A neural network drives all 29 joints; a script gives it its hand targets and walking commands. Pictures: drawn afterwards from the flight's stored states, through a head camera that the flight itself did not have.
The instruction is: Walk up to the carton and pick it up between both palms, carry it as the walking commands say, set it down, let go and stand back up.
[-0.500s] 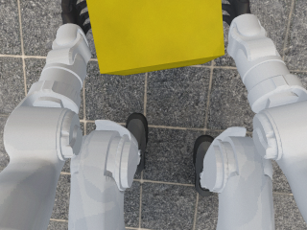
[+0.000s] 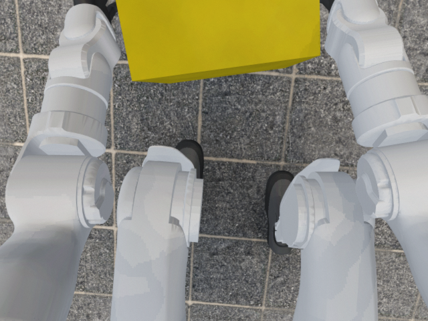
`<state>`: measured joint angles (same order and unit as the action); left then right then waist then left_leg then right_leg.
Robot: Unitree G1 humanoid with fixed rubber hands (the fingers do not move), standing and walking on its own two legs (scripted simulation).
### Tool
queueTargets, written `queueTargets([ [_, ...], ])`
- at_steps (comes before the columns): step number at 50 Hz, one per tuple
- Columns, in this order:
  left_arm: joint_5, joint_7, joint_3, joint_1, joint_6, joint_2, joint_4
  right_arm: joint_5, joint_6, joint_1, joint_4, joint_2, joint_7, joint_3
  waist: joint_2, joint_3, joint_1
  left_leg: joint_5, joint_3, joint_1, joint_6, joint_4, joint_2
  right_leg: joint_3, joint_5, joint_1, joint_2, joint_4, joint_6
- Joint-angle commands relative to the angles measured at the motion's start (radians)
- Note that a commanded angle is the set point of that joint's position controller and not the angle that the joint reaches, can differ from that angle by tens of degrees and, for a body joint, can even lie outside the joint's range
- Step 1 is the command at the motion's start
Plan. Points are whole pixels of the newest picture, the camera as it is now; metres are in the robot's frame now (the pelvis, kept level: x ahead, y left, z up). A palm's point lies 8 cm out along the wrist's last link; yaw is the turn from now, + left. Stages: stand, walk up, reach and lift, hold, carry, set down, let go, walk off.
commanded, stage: reach and lift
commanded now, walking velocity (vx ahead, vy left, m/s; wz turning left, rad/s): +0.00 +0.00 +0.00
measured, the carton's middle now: (218, 15) +0.54 +0.08 -0.23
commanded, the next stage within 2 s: none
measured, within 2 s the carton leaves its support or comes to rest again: neither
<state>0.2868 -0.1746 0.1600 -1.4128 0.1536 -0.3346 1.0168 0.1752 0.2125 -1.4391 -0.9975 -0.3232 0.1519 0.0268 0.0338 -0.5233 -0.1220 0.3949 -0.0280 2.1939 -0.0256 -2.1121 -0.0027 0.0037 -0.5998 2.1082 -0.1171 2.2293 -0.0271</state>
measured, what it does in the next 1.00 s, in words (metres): rises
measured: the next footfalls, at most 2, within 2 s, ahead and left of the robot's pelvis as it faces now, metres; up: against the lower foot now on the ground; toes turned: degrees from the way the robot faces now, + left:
none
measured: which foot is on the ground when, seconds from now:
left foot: down 0.00-1.00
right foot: down 0.00-1.00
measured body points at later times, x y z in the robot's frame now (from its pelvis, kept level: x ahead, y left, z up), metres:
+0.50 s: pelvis +0.00 +0.00 +0.03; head +0.36 +0.05 +0.28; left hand +0.52 +0.26 -0.12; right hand +0.57 -0.08 -0.13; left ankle +0.17 +0.13 -0.34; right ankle +0.12 -0.11 -0.34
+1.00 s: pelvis -0.01 +0.00 +0.08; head +0.34 +0.04 +0.35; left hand +0.49 +0.25 -0.04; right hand +0.55 -0.08 -0.05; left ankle +0.17 +0.13 -0.34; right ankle +0.12 -0.11 -0.34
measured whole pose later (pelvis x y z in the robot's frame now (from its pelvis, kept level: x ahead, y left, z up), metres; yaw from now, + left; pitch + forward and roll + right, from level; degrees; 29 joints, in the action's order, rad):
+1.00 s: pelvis -0.01 +0.00 +0.08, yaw +0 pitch +25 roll -1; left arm -0.02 -0.14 0.44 -1.24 0.43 -0.15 0.46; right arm 0.00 0.39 -1.30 -0.61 -0.20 0.08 0.27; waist 0.04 -0.52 -0.13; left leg 0.37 -0.08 1.92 -0.07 -1.85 -0.06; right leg 0.02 -0.54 1.85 -0.16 1.95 -0.03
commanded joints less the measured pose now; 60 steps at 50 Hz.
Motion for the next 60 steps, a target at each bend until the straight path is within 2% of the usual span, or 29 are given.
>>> queueTargets([
  [1,0.008,0.277,-0.341,-0.706,0.017,0.932,-0.358,0.109,-0.057,-0.826,0.437,0.975,-0.264,-0.303,0.011,1.942,-0.087,-0.198,0.095,-0.931,0.020,0.118,-0.063,-0.052,0.112,-0.441,-0.041,-0.247,0.041],
  [6,-0.014,0.279,-0.354,-0.705,0.057,0.981,-0.454,0.130,-0.018,-0.822,0.450,1.044,-0.281,-0.304,-0.022,2.069,-0.141,-0.237,0.089,-1.028,0.020,0.157,-0.071,-0.056,0.132,-0.464,-0.057,-0.241,0.043],
  [8,-0.011,0.280,-0.370,-0.721,0.079,0.998,-0.499,0.086,0.007,-0.761,0.435,1.068,-0.283,-0.298,0.039,2.114,-0.072,-0.247,0.086,-1.039,0.015,0.162,-0.083,-0.085,0.141,-0.481,-0.056,-0.258,0.031],
  [15,-0.073,0.318,-0.375,-0.625,0.132,1.086,-0.501,0.050,0.029,-0.745,0.480,1.112,-0.308,-0.284,-0.022,2.130,-0.084,-0.220,0.088,-1.032,0.010,0.183,-0.079,-0.059,0.134,-0.455,-0.059,-0.281,0.040],
  [16,-0.043,0.322,-0.399,-0.659,0.136,1.102,-0.509,0.031,0.035,-0.730,0.477,1.109,-0.304,-0.292,0.026,2.159,-0.031,-0.217,0.092,-1.004,0.011,0.159,-0.081,-0.068,0.144,-0.498,-0.060,-0.287,0.044],
  [17,-0.044,0.323,-0.416,-0.670,0.136,1.100,-0.576,0.043,0.041,-0.724,0.496,1.133,-0.293,-0.301,-0.006,2.237,-0.064,-0.295,0.111,-1.031,0.004,0.157,-0.082,-0.052,0.200,-0.547,-0.069,-0.292,0.044],
  [18,-0.032,0.322,-0.428,-0.683,0.142,1.086,-0.598,0.037,0.042,-0.720,0.553,1.117,-0.285,-0.313,0.011,2.307,-0.022,-0.346,0.081,-1.069,0.005,0.163,-0.082,-0.067,0.261,-0.589,-0.073,-0.282,0.038],
  [21,-0.042,0.320,-0.436,-0.607,0.162,1.113,-0.625,0.053,0.045,-0.741,0.622,1.109,-0.285,-0.336,-0.022,2.361,-0.054,-0.381,0.081,-1.142,-0.002,0.186,-0.098,-0.069,0.262,-0.563,-0.083,-0.290,0.035],
  [22,-0.027,0.316,-0.473,-0.633,0.171,1.121,-0.625,0.023,0.050,-0.703,0.584,1.075,-0.284,-0.316,-0.025,2.352,0.017,-0.352,0.063,-1.167,-0.007,0.183,-0.092,-0.075,0.243,-0.550,-0.079,-0.304,0.044],
  [23,-0.032,0.311,-0.470,-0.643,0.180,1.110,-0.626,0.012,0.061,-0.678,0.530,1.073,-0.283,-0.299,-0.053,2.296,0.021,-0.301,0.050,-1.176,-0.010,0.192,-0.085,-0.065,0.185,-0.487,-0.076,-0.317,0.052],
  [25,-0.058,0.312,-0.455,-0.625,0.178,1.092,-0.707,0.032,0.068,-0.690,0.620,1.107,-0.295,-0.337,-0.042,2.363,-0.032,-0.345,0.060,-1.193,-0.005,0.213,-0.085,-0.057,0.225,-0.535,-0.081,-0.325,0.046],
  [26,-0.077,0.306,-0.436,-0.545,0.187,1.102,-0.596,0.045,0.062,-0.732,0.632,1.120,-0.295,-0.365,-0.007,2.348,-0.076,-0.344,0.048,-1.191,0.005,0.221,-0.083,-0.056,0.217,-0.547,-0.078,-0.320,0.043],
  [27,-0.072,0.306,-0.440,-0.552,0.195,1.132,-0.621,0.027,0.071,-0.700,0.630,1.098,-0.292,-0.347,-0.006,2.382,-0.034,-0.322,0.066,-1.184,-0.002,0.219,-0.092,-0.054,0.212,-0.586,-0.077,-0.341,0.044],
  [28,-0.068,0.299,-0.470,-0.629,0.186,1.081,-0.757,0.045,0.085,-0.695,0.658,1.133,-0.286,-0.380,-0.013,2.469,-0.067,-0.387,0.065,-1.244,0.001,0.228,-0.097,-0.047,0.259,-0.619,-0.090,-0.339,0.036],
  [30,-0.073,0.298,-0.463,-0.576,0.206,1.061,-0.703,0.023,0.100,-0.682,0.651,1.096,-0.280,-0.375,0.033,2.467,-0.042,-0.331,0.058,-1.207,0.001,0.242,-0.093,-0.052,0.231,-0.645,-0.083,-0.358,0.032],
  [31,-0.088,0.313,-0.426,-0.508,0.217,1.108,-0.580,0.018,0.094,-0.691,0.639,1.099,-0.285,-0.363,0.036,2.333,-0.072,-0.287,0.091,-1.106,0.004,0.245,-0.098,-0.043,0.176,-0.603,-0.075,-0.386,0.035],
  [34,-0.096,0.313,-0.432,-0.537,0.220,1.099,-0.613,0.027,0.100,-0.706,0.651,1.119,-0.290,-0.381,0.042,2.309,-0.058,-0.234,0.059,-1.136,0.014,0.279,-0.091,-0.044,0.164,-0.594,-0.077,-0.404,0.030],
  [36,-0.101,0.315,-0.435,-0.565,0.215,1.099,-0.655,0.047,0.101,-0.725,0.640,1.132,-0.292,-0.392,-0.004,2.354,-0.101,-0.247,0.087,-1.147,0.010,0.299,-0.091,-0.027,0.170,-0.626,-0.079,-0.418,0.037],
  [39,-0.124,0.321,-0.423,-0.561,0.227,1.136,-0.620,0.012,0.119,-0.676,0.556,1.163,-0.297,-0.347,0.019,2.288,-0.075,-0.177,0.079,-1.131,0.011,0.341,-0.094,-0.031,0.126,-0.609,-0.079,-0.450,0.033],
  [40,-0.109,0.335,-0.448,-0.541,0.240,1.139,-0.640,-0.013,0.125,-0.631,0.554,1.136,-0.300,-0.335,0.015,2.338,-0.029,-0.192,0.067,-1.157,0.005,0.347,-0.087,-0.043,0.144,-0.627,-0.079,-0.460,0.032],
  [43,-0.121,0.341,-0.473,-0.580,0.237,1.127,-0.720,0.004,0.133,-0.616,0.557,1.178,-0.306,-0.336,-0.037,2.389,-0.062,-0.192,0.108,-1.161,-0.003,0.358,-0.101,-0.017,0.157,-0.676,-0.082,-0.492,0.039],
  [45,-0.103,0.340,-0.486,-0.585,0.246,1.136,-0.730,-0.011,0.143,-0.591,0.549,1.174,-0.309,-0.353,-0.011,2.443,-0.016,-0.223,0.073,-1.228,-0.004,0.351,-0.094,-0.033,0.180,-0.685,-0.091,-0.485,0.039],
  [46,-0.111,0.348,-0.467,-0.559,0.251,1.118,-0.675,-0.004,0.141,-0.621,0.563,1.162,-0.303,-0.349,-0.021,2.363,-0.053,-0.189,0.096,-1.169,-0.002,0.372,-0.092,-0.017,0.145,-0.687,-0.082,-0.503,0.042],
  [51,-0.097,0.344,-0.473,-0.523,0.262,1.146,-0.660,0.007,0.140,-0.671,0.645,1.147,-0.304,-0.389,0.031,2.384,-0.032,-0.185,0.064,-1.210,0.001,0.406,-0.093,-0.032,0.145,-0.702,-0.084,-0.542,0.034],
  [52,-0.108,0.345,-0.450,-0.538,0.263,1.147,-0.668,0.023,0.154,-0.678,0.627,1.185,-0.307,-0.382,0.017,2.427,-0.087,-0.167,0.092,-1.210,0.006,0.418,-0.100,-0.009,0.133,-0.763,-0.078,-0.559,0.033],
  [54,-0.127,0.340,-0.458,-0.519,0.267,1.122,-0.687,0.023,0.156,-0.662,0.616,1.169,-0.313,-0.378,0.004,2.429,-0.095,-0.171,0.089,-1.234,0.005,0.439,-0.098,-0.007,0.125,-0.770,-0.080,-0.565,0.028],
  [56,-0.109,0.338,-0.467,-0.553,0.265,1.125,-0.745,0.022,0.166,-0.630,0.610,1.202,-0.303,-0.389,0.057,2.470,-0.072,-0.190,0.087,-1.228,0.003,0.435,-0.101,-0.001,0.156,-0.818,-0.085,-0.591,0.020],
  [58,-0.127,0.350,-0.443,-0.501,0.272,1.106,-0.695,0.010,0.167,-0.586,0.579,1.198,-0.306,-0.363,0.037,2.429,-0.093,-0.172,0.100,-1.208,0.007,0.458,-0.095,0.003,0.151,-0.855,-0.079,-0.604,0.019],
  [60,-0.114,0.343,-0.501,-0.526,0.275,1.142,-0.754,0.018,0.157,-0.583,0.625,1.164,-0.306,-0.376,-0.018,2.495,-0.047,-0.227,0.084,-1.303,-0.008,0.464,-0.093,0.000,0.189,-0.843,-0.088,-0.611,0.035],
])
